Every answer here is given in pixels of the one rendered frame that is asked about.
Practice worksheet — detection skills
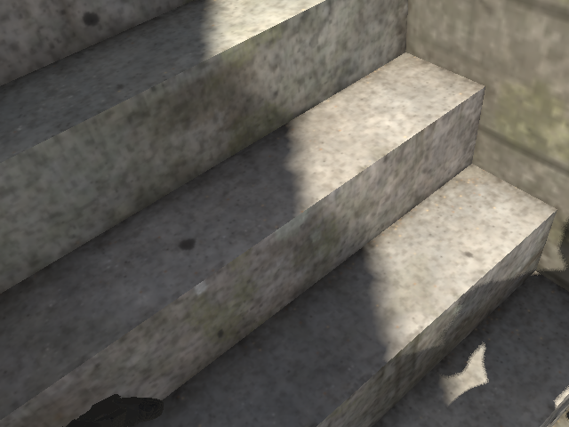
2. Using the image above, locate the left robot hand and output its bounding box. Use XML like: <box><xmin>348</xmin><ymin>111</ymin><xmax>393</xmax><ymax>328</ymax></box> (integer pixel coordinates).
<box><xmin>62</xmin><ymin>394</ymin><xmax>164</xmax><ymax>427</ymax></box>

